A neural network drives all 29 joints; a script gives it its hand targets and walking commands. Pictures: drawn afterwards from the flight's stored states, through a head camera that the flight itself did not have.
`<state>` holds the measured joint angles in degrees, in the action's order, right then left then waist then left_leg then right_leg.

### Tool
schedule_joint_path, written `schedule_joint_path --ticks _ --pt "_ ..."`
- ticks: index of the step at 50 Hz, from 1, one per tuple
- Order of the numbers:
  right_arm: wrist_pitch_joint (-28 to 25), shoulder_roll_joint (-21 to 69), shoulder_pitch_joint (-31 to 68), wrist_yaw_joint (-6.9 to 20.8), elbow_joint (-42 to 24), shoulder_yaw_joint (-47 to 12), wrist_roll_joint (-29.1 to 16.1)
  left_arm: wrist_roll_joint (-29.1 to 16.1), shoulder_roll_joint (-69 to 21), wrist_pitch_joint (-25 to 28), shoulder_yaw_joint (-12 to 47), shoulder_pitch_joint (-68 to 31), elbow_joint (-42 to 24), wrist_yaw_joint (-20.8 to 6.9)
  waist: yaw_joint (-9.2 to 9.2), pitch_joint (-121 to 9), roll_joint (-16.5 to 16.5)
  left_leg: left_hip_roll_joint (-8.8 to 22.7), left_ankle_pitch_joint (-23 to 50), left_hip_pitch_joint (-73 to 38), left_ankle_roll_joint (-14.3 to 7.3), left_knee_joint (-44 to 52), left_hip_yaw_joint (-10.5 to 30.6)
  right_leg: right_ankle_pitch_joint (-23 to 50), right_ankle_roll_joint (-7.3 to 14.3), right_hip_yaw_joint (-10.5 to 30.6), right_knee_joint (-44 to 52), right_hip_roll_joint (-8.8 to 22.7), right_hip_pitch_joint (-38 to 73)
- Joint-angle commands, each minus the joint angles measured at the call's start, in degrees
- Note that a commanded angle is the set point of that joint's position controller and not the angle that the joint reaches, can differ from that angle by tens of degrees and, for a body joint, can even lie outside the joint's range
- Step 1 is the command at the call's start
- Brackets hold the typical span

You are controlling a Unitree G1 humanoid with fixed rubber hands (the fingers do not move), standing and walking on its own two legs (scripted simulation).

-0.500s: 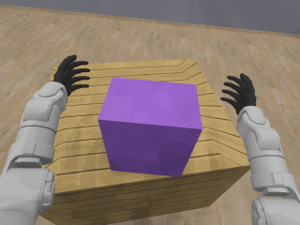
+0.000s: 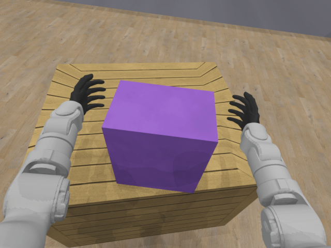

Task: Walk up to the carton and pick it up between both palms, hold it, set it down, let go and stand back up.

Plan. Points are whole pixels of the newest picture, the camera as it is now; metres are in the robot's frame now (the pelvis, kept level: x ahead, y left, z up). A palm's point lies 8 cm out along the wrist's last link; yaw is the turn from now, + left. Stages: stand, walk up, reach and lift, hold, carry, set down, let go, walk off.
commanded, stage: reach and lift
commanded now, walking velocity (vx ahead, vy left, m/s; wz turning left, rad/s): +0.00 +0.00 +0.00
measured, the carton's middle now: (160, 142) +0.40 -0.04 -0.02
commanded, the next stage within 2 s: none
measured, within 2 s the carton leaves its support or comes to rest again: neither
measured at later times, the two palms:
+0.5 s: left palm (94, 125) +0.44 +0.14 +0.03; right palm (228, 143) +0.35 -0.23 +0.02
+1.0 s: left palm (100, 128) +0.43 +0.13 +0.03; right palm (225, 141) +0.35 -0.21 +0.03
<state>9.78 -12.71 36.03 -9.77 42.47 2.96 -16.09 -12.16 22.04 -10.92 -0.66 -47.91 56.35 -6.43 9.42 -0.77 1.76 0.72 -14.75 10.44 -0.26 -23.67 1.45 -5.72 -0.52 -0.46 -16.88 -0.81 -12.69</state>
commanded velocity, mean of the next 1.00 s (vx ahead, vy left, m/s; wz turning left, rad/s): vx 0.00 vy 0.00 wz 0.00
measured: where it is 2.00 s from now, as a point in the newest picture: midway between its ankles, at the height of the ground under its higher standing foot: outside the picture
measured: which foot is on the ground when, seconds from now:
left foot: down 0.00-1.00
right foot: down 0.00-1.00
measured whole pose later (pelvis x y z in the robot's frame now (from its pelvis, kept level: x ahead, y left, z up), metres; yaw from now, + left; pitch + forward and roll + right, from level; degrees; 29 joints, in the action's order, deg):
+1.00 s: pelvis -0.03 +0.01 -0.03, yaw +0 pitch +18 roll -2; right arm -16.6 -5.2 45.8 -10.7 70.8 4.5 -13.4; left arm -15.0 14.5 18.4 7.5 -55.5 82.4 0.2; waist 11.1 -12.5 0.3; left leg -0.1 -19.2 41.0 -0.5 -42.7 2.8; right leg -9.7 -0.9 -1.7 -34.6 -0.2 -42.5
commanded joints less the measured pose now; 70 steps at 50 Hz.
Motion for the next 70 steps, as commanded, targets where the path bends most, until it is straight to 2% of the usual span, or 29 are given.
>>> schedule_joint_path --ticks 1,2,4,9,10,11,13,14,18,22,25,29,30,31,33,35,36,38,44,46,47,50,54,55,58,62,63,66,70 --pt "-9.45 -5.3 24.99 -0.07 -10.89 2.98 3.03 -0.99 8.43 11.82 -1.7 -28.82 -5.4 2.29 -0.56 -33.41 -4.65 -1.84 15.17 7.18 1.39 1.07 -1.11 19.56 0.49 0.21 -5.62 -0.3 14.53" --pt "-10.14 -5.45 24.33 0.15 -9.81 3.58 3.92 -0.9 7.7 13.17 -0.1 -29.07 -5.33 2.72 0.26 -33.16 -6.03 -1.5 15.71 7.48 1.68 0.67 -1.09 20.27 0.58 -0.18 -6.13 -0.46 13.64" --pt "-10.61 -3.24 24.57 0.02 -7.71 2.8 4.85 -1.93 7.93 15.2 0.42 -30.0 1.61 2.83 0.07 -33.74 -2.82 -1.88 7.35 10.84 -0.1 0.82 -1.45 12.47 0.33 0.45 -6.01 -0.13 10.65" --pt "-12.31 -1.72 21.45 -0.39 7.49 2.99 6.04 -1.79 4.62 19.28 4.09 -27.16 13.52 2.72 1.42 -26.06 -5.67 -0.79 2.03 13.81 0.18 0.6 -0.42 5.48 1.11 -0.53 -7.28 0.17 5.04" --pt "-13.46 -1.76 23.14 -0.6 6.54 3.62 6.36 -2.71 4.09 20.71 5.15 -29.94 10.85 3.0 1.85 -30.87 -7.02 -0.76 4.06 13.07 0.83 -0.99 -0.52 6.53 1.43 -1.12 -8.04 -0.36 3.0" --pt "-14.4 -2.47 24.23 -0.55 7.5 3.74 5.94 -3.16 4.8 21.58 5.27 -31.03 14.16 3.04 1.48 -30.23 -7.18 -0.77 2.06 13.41 0.99 -2.08 0.11 3.89 1.38 -0.87 -8.93 -0.07 -0.11" --pt "-16.54 -1.62 25.65 -0.23 9.09 3.22 5.52 -3.65 4.41 23.91 6.34 -31.8 15.65 3.39 1.51 -32.74 -9.02 -0.87 4.64 13.62 1.64 -4.43 0.4 6.04 1.77 -1.38 -10.24 0.08 -2.15" --pt "-18.88 -1.53 22.71 -0.28 9.53 2.87 4.84 -3.75 2.21 25.41 7.73 -29.57 12.67 3.58 2.9 -36.13 -9.95 -1.09 8.63 10.82 2.57 -6.04 0.47 10.01 1.61 -2.24 -10.61 -0.5 -2.38" --pt "-23.22 -2.04 23.44 0.26 13.43 0.7 3.33 -2.75 2.48 27.63 5.59 -28.44 16.74 4.25 1.12 -39.34 -9.28 -1.02 17.92 10.74 4.16 -10.56 0.73 17.12 1.5 -2.6 -14.22 -1.32 -2.84" --pt "-26.02 -2.6 27.02 -0.52 17.12 0.55 2.47 -1.53 4.62 28.67 4.55 -31.47 19.98 4.23 0.91 -40.94 -9.5 -1.83 18.1 15.46 4.5 -12.68 -0.39 18.89 0.97 -1.44 -15.59 -0.53 -2.96" --pt "-29.24 -2.82 27.07 -0.48 14.59 0.32 2.76 -1.79 3.85 30.53 4.29 -30.78 14.96 4.81 0.36 -47.14 -8.83 -1.92 24.74 13.66 5.73 -14.79 -0.17 23.76 0.78 -1.88 -16.92 -0.98 -3.85" --pt "-31.24 -3.74 27.04 -0.31 13.87 -0.19 1.25 -2.2 1.95 30.85 5.12 -29.8 15.03 4.96 0.5 -48.78 -8.19 -1.62 27.55 10.99 5.91 -15.94 0.67 25.54 0.57 -2.54 -17.47 -1.31 -5.55" --pt "-30.68 -2.73 25.48 -0.44 18.04 -1.73 1.14 -2.56 2.12 30.62 5.56 -28.85 18.52 4.63 1.26 -45.62 -8.49 -2.18 26.84 12.49 5.98 -15.8 -0.1 25.02 0.6 -2.27 -17.14 -1.18 -5.29" --pt "-30.7 -2.1 24.53 -0.5 16.86 -2.76 0.7 -2.06 2.14 30.22 4.63 -26.12 20.18 4.14 -0.47 -44.76 -6.7 -2.05 26.23 12.81 5.21 -15.33 0.02 25.56 0.42 -1.89 -17.26 -0.69 -4.28" --pt "-29.57 -3.61 25.14 -0.1 19.64 -1.42 0.6 -2.87 1.41 30.54 6.55 -28.64 19.18 3.99 1.22 -43.96 -7.94 -1.9 22.02 12.64 5.07 -14.28 0.49 19.77 0.83 -2.68 -16.48 -0.6 -7.48" --pt "-29.15 -3.9 26.92 0.02 20.31 -2.04 -0.12 -2.96 0.27 29.57 6.66 -28.82 21.38 3.89 0.61 -40.69 -7.23 -1.66 21.27 11.66 4.97 -13.95 0.9 16.79 1.45 -3.19 -15.62 -0.93 -9.86" --pt "-29.34 -3.3 26.7 -0.28 22.77 -0.25 0.99 -3.25 -1.52 29.77 8.17 -29.4 20.52 4.01 2.76 -38.46 -8.7 -1.47 21.6 10.78 5.81 -14.14 0.91 15.29 1.52 -3.75 -15.1 -1.17 -12.85" --pt "-29.47 -3.23 27.83 -0.19 21.35 0.8 1.53 -2.95 -2.7 30.22 9.08 -32.42 17.58 4.29 3.09 -39.94 -11.57 -1.13 20.34 9.28 6.04 -14.48 1.82 12.44 1.98 -4.03 -14.62 -0.98 -16.51" --pt "-28.41 2.1 28.07 0.22 19.98 0.03 2.34 -2.85 -4.39 32.03 8.73 -33.57 15.54 5.59 2.21 -40.68 -10.31 -1.44 12.26 13.55 4.65 -14.47 0.81 7.45 1.59 -3.11 -15.67 -0.21 -16.43" --pt "-26.82 2.1 30.48 -0.29 23.34 2.33 4.03 -1.8 -3.75 30.69 7.77 -34.22 21.42 5.9 2.71 -35.37 -8.14 -1.5 4.27 16.73 3.79 -12.44 1.13 1.11 1.67 -2.92 -14.75 -0.11 -17.91" --pt "-26.17 1.96 33.78 -0.47 20.31 2.4 4.69 -1.77 -3.42 30.07 7.25 -36.2 20.65 6.42 2.01 -36.78 -8.11 -1.29 0.71 18.49 3.36 -11.38 1.33 -1.2 1.55 -2.71 -15.33 0.21 -17.49" --pt "-24.65 2.79 33.85 -1.66 22.36 4.89 7.82 -0.33 -3.36 28.17 7.59 -35.83 25.03 6.95 3.44 -33.02 -8.3 -1.57 -6.75 21.59 2.57 -10.35 1.39 -4.67 1.42 -2.96 -14.58 0.46 -17.43" --pt "-25.08 6.69 35.07 -1.86 14.61 3.92 7.19 -2.04 -6.16 29.34 9.88 -37.8 19.44 7.68 2.59 -44.39 -11.04 -1.54 -0.85 19.25 3.55 -12.97 0.68 0.65 1.67 -2.73 -16.39 0.29 -17.25" --pt "-26.31 6.6 34.24 -1.97 12.13 4.52 7.89 -1.4 -7.47 30.19 9.5 -37.84 15.57 7.99 2.1 -49.25 -12.41 -1.71 6.36 15.65 4.65 -13.89 0.29 6.44 1.88 -3.21 -16.46 0.08 -15.35" --pt "-27.48 7.52 33.41 -1.71 12.35 5.38 8.99 1.43 -9.91 30.28 6.67 -37.8 11.14 8.08 2.4 -54.35 -14.08 -1.12 14.75 8.44 5.95 -15.82 0.9 11.04 1.44 -3.19 -16.13 -0.67 -15.35" --pt "-25.35 8.64 29.87 -1.69 17.66 5.93 10.55 4.47 -8.09 28.22 1.74 -33.19 17.22 6.61 1.35 -42.27 -10.15 -2.03 9.21 13.09 3.7 -12.35 -0.01 7.61 1.05 -2.74 -14.58 -0.28 -11.11" --pt "-25.96 10.17 30.61 -1.63 14.78 6.01 10.75 5.15 -8.8 28.59 1.41 -32.84 14.17 6.38 1.42 -43.79 -10.52 -2.14 11.05 14.3 3.78 -13.09 -0.52 10.06 0.62 -2.55 -15.06 0.01 -9.21" --pt "-25.72 12.58 30.79 -1.65 14.99 7.3 13.05 5.82 -10.32 28.92 0.38 -32.32 18.53 5.21 1.84 -37.02 -7.87 -2.47 5.72 18.11 2.57 -11.2 -0.82 8.17 0.6 -1.52 -14.15 0.72 -6.62" --pt "-27.23 15.52 32.1 -0.73 14.72 10.48 17.19 8.71 -13.2 31.09 -1.98 -35.11 14.93 4.55 1.9 -39.8 -9.15 -1.89 9.98 14.91 3.48 -10.52 -1.04 10.49 0.65 -2.03 -13.38 0.42 -6.2"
